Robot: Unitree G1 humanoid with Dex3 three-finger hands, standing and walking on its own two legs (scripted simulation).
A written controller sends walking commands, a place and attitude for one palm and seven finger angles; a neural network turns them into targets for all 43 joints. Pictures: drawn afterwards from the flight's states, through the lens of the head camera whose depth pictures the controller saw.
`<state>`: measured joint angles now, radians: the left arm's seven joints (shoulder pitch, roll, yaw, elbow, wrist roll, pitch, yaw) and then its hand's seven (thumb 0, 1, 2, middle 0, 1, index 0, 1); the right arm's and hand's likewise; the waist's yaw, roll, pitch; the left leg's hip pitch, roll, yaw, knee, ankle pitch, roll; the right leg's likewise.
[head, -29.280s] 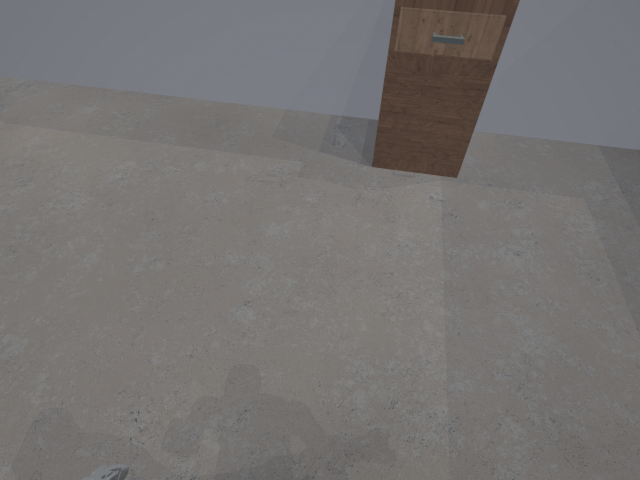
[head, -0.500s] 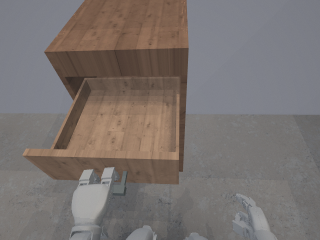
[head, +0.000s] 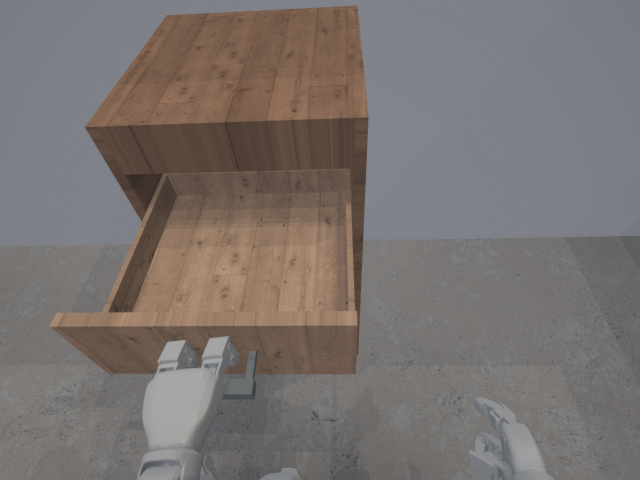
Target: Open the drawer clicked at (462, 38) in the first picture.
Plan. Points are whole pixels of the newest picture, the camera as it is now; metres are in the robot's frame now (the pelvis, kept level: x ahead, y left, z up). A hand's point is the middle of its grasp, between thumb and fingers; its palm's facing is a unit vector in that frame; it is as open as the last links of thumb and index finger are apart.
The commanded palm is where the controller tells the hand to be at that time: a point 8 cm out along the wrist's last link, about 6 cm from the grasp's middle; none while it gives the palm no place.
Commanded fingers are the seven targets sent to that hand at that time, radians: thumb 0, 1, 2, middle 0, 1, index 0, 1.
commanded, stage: lift the hand off the handle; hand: left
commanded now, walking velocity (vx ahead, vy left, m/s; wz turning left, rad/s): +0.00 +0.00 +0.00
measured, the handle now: (212, 373) +0.26 +0.17 -0.03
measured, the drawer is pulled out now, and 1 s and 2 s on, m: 0.29 0.29 0.29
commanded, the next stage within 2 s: draw the hand back to the body in 1.88 s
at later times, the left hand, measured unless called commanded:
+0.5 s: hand (190, 401) +0.21 +0.18 +0.01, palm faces +0.02 -0.15 -0.99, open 13.8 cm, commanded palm +0.19 +0.18 +0.07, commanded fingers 0.00 -0.50 0.30 -0.30 -1.20 -0.30 -1.20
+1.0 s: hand (178, 390) +0.22 +0.18 +0.04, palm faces +0.03 -0.16 -0.99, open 13.7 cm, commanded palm +0.19 +0.18 +0.11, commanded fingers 0.00 -0.50 0.30 -0.30 -1.20 -0.30 -1.20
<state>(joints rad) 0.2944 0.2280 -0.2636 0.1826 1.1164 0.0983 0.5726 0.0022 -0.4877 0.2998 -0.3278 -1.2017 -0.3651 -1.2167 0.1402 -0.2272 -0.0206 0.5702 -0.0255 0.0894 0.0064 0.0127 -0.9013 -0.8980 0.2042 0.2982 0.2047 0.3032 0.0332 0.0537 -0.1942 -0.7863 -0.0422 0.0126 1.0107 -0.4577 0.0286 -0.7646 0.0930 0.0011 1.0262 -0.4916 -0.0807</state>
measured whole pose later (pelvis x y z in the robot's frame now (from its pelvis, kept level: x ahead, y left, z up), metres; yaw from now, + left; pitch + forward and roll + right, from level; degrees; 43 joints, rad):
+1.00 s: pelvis +0.02 +0.00 +0.03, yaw -2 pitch +8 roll +1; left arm 0.45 0.29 -0.24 -0.11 1.05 0.11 0.43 0.00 -0.49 0.30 -0.32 -1.20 -0.34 -1.21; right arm 0.15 -0.23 0.00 0.52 -0.01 0.10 0.05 0.01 -0.90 -0.90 0.20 0.30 0.20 0.30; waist 0.07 0.07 -0.16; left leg -0.56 -0.03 0.03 0.84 -0.42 0.03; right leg -0.55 0.10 0.04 0.85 -0.45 -0.07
